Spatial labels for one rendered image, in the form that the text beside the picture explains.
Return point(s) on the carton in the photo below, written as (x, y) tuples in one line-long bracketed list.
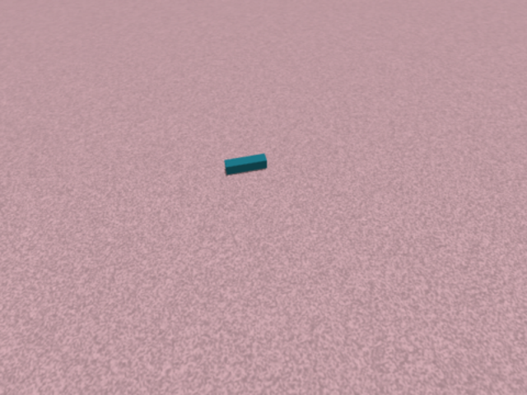
[(246, 163)]

